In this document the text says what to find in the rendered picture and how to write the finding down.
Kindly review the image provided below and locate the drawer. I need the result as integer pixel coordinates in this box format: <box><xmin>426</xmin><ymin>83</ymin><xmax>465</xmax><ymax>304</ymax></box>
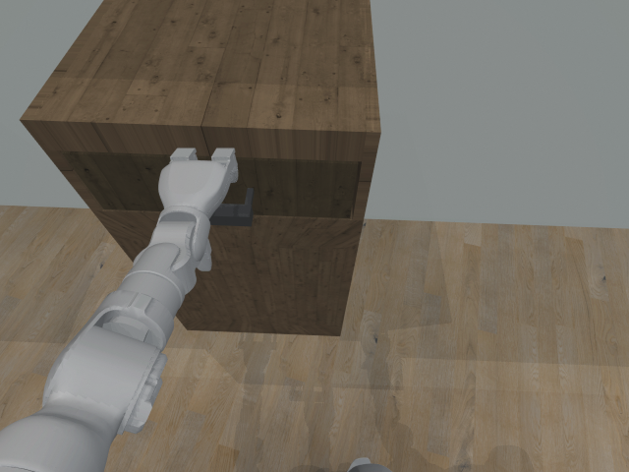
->
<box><xmin>62</xmin><ymin>151</ymin><xmax>358</xmax><ymax>218</ymax></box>

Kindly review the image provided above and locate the robot left forearm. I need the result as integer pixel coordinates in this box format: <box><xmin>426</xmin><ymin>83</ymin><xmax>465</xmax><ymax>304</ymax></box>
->
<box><xmin>42</xmin><ymin>206</ymin><xmax>210</xmax><ymax>407</ymax></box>

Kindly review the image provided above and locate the robot left hand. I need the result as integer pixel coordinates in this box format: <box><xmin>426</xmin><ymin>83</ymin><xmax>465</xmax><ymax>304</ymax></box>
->
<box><xmin>158</xmin><ymin>147</ymin><xmax>238</xmax><ymax>271</ymax></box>

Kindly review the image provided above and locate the handle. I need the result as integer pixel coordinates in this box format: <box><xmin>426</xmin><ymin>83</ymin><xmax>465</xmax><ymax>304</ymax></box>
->
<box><xmin>209</xmin><ymin>188</ymin><xmax>254</xmax><ymax>226</ymax></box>

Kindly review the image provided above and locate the left robot upper arm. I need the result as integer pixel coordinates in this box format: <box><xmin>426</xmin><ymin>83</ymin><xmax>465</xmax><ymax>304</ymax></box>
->
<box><xmin>0</xmin><ymin>325</ymin><xmax>168</xmax><ymax>472</ymax></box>

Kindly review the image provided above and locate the cabinet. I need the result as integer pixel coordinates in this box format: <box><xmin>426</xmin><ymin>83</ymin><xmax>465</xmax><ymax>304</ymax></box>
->
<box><xmin>20</xmin><ymin>0</ymin><xmax>381</xmax><ymax>336</ymax></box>

